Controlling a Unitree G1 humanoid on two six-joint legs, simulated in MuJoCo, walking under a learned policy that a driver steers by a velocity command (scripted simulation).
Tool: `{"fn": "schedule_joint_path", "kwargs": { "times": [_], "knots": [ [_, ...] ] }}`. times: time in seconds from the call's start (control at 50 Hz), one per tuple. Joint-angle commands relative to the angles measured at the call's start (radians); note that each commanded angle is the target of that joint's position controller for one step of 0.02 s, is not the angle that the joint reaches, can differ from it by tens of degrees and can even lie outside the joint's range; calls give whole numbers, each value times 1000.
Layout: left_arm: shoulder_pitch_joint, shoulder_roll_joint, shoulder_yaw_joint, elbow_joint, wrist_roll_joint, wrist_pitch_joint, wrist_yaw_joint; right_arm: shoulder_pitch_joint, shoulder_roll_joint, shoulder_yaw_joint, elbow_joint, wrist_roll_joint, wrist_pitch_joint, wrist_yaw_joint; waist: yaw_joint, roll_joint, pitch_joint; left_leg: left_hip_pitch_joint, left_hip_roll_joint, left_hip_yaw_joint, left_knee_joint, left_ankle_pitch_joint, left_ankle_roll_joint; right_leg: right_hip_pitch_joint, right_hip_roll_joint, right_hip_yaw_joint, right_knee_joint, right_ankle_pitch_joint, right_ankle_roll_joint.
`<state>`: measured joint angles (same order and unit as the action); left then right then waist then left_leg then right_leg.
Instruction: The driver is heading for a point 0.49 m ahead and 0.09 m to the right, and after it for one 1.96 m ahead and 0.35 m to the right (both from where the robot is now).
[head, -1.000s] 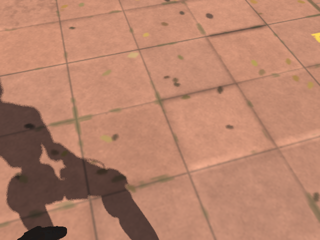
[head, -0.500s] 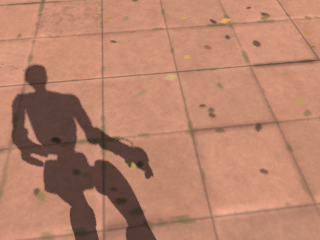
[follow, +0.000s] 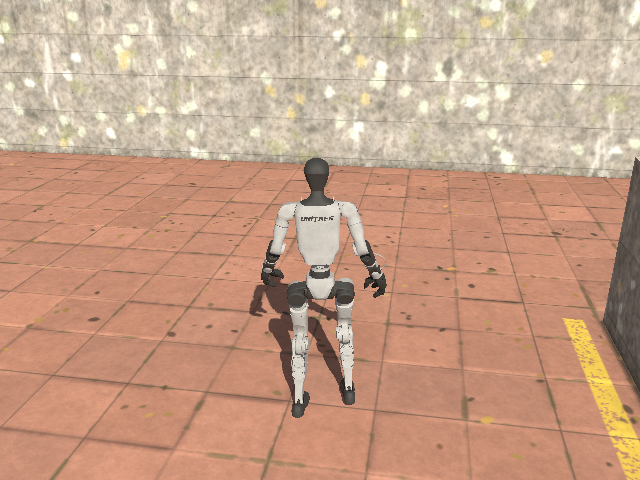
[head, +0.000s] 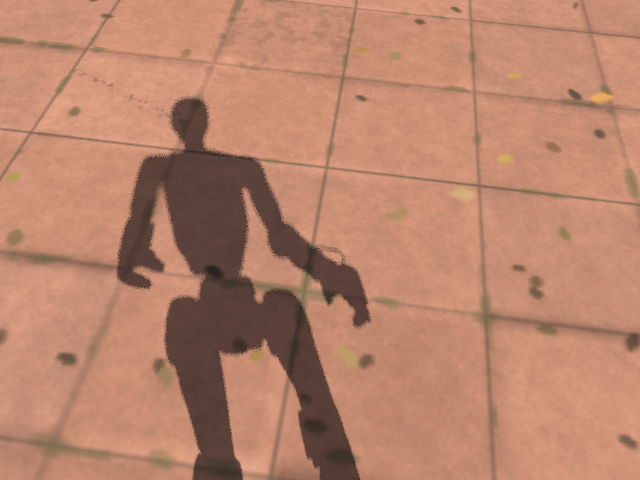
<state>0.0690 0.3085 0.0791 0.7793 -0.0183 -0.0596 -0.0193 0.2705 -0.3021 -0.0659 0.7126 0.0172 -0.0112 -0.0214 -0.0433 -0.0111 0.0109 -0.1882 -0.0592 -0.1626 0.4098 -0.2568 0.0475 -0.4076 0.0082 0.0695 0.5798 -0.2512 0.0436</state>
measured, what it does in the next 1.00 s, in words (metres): walks ahead, turning right: right foot, then left foot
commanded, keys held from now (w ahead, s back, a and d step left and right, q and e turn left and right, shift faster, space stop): w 0.18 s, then w+e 0.42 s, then e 0.40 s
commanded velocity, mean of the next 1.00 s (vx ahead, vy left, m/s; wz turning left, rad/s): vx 0.36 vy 0.00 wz -0.24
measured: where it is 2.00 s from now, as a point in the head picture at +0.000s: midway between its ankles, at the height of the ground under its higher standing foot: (314, 470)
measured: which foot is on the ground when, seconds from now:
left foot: down 0.00-0.08, up 0.10-0.48, down 0.50-0.94, up 0.96-1.00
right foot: up 0.00-0.06, down 0.08-0.52, up 0.54-0.92, down 0.94-1.00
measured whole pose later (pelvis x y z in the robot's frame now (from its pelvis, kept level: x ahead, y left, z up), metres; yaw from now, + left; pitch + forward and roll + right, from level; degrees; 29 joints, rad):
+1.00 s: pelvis +0.42 -0.03 -0.03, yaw -19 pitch +2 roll +2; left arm 0.11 0.32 0.07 0.61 0.01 0.00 -0.03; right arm 0.17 -0.31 -0.08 0.76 0.00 -0.04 -0.01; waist -0.02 0.00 0.09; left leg -0.29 0.03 0.07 1.02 -0.58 -0.05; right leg -0.51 0.03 0.00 0.62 -0.14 -0.08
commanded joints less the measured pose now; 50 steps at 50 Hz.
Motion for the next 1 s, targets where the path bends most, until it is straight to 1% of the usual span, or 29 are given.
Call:
{"fn": "schedule_joint_path", "kwargs": {
  "times": [0.02,0.06,0.08,0.1,0.12,0.14,0.16,0.22,0.28,0.34,0.42,0.46,0.48,0.5,0.52,0.54,0.56,0.58,0.6,0.64,0.7,0.76,0.8,0.88,0.92,0.94,0.96,0.98,1.0],
  "knots": [
    [-44,86,18,-65,-5,-44,-10,-11,-165,-41,-54,-1,-14,2,13,161,-26,-18,222,-269,-123,-149,159,80,10,-37,-93,64,-25],
    [48,87,21,-31,5,-54,-7,-8,-114,-22,-50,-6,-16,5,65,143,-41,-96,169,-247,-44,-165,119,252,-2,-47,-152,85,-52],
    [147,117,29,-10,13,-57,0,-20,-65,-6,-56,-12,-20,5,108,94,-70,-188,125,-195,88,-197,79,386,-95,48,-170,25,-90],
    [231,204,45,9,27,-54,7,-2,-3,12,-86,-7,-32,5,105,-117,-91,-394,-5,-31,355,-251,14,539,-258,334,-273,-205,-192],
    [306,241,60,37,26,-52,-4,-34,-70,-1,-120,15,-45,-3,135,-247,-54,-582,-12,8,588,-370,-13,546,-404,656,-383,-431,-319],
    [268,173,40,29,13,-56,-6,-36,-139,-21,-106,23,-53,-3,122,-158,29,-650,39,-32,692,-308,-7,500,-393,623,-390,-479,-323],
    [236,129,26,20,9,-55,-3,-42,-139,-23,-93,15,-56,2,107,-139,60,-666,64,-15,720,-219,-5,479,-339,513,-385,-411,-289],
    [202,86,2,14,14,-45,4,-93,-94,-17,-104,-15,-73,19,84,-104,63,-603,140,66,637,-47,-23,387,-248,326,-420,-132,-251],
    [234,108,6,25,-1,-34,14,-166,-38,3,-137,-20,-85,24,99,-98,56,-533,130,127,458,44,-68,336,-194,217,-440,87,-261],
    [270,139,14,34,-6,-21,26,-241,-5,18,-158,-11,-96,38,118,-92,46,-386,87,153,237,156,-97,271,-161,142,-416,208,-244],
    [331,148,16,48,-18,-7,31,-276,-49,3,-174,6,-103,51,108,-106,38,-254,64,126,114,230,-85,276,-209,202,-371,211,-220],
    [317,159,21,45,-18,-2,34,-216,-83,-14,-160,8,-105,46,52,-109,15,-133,62,124,63,208,-51,277,-217,209,-302,273,-191],
    [316,147,17,41,-12,-1,33,-124,-114,-32,-133,3,-105,37,2,-96,-38,15,54,137,38,187,-26,252,-177,181,-196,370,-167],
    [305,108,3,26,2,-4,29,13,-158,-51,-112,-8,-104,25,-70,-66,-142,236,139,72,57,168,20,153,-121,144,15,323,-131],
    [366,7,-26,-11,13,-13,30,156,-248,-72,-97,-33,-93,16,-88,154,-328,589,389,-243,56,42,123,-131,4,39,379,10,-69],
    [416,12,-31,-23,-16,-22,32,175,-219,-63,-78,-33,-86,28,-61,346,-388,589,501,-574,-96,-161,201,-285,23,60,590,-336,-58],
    [365,106,-3,-17,-37,-18,33,108,-137,-40,-78,-23,-86,30,-53,226,-223,459,462,-479,-131,-246,171,-354,-38,82,681,-267,-63],
    [299,115,2,-28,-35,-12,32,52,-98,-28,-79,-17,-84,30,-40,170,-117,340,421,-325,-141,-172,147,-362,-75,51,684,-185,-65],
    [272,100,2,-31,-23,-7,30,0,-67,-18,-71,-21,-85,33,-12,126,-55,232,374,-217,-170,-65,136,-331,-102,41,650,-125,-61],
    [267,70,7,-34,-14,18,28,-85,-44,-14,-64,-36,-93,33,41,140,16,78,326,-44,-209,229,126,-238,-128,36,595,-75,-44],
    [243,32,2,-71,0,44,27,-131,-75,-28,-46,-31,-106,27,77,115,30,13,325,114,-212,584,147,-217,-119,5,489,-26,-8],
    [179,11,-11,-107,10,44,4,-149,-112,-40,-33,-23,-90,9,63,100,7,3,293,240,-201,607,134,-136,-109,-42,262,167,-8],
    [128,23,-9,-133,10,44,-15,-134,-132,-46,-20,-13,-78,0,45,93,-14,28,296,273,-180,601,120,-84,-92,-61,156,253,-21],
    [91,84,18,-185,14,61,-36,-129,-171,-62,-5,24,-57,-1,56,87,-29,107,339,286,-46,608,87,-41,-62,-88,60,153,-76],
    [204,135,49,-169,19,65,-28,-129,-162,-63,-7,33,-47,-1,120,50,-89,85,284,327,194,649,39,140,9,-130,-50,193,-128],
    [280,215,77,-160,17,65,-6,-62,-131,-52,-4,6,-46,3,140,-85,-149,-38,205,356,434,444,-30,331,-38,-26,-96,561,-180],
    [255,303,81,-192,23,69,17,21,-35,-17,-29,-61,-44,12,47,-344,-220,-368,52,334,808,-443,-113,578,-292,338,-26,1019,-350],
    [243,269,64,-237,35,56,4,42,-90,-14,-24,-39,-43,22,86,-241,-436,-429,8,94,968,-491,-114,627,-399,605,-143,722,-485],
    [197,215,53,-245,26,46,-6,-55,-148,-29,-33,-1,-35,23,111,-106,-344,-481,46,65,976,-385,-99,554,-346,511,-195,535,-438]
  ]
}}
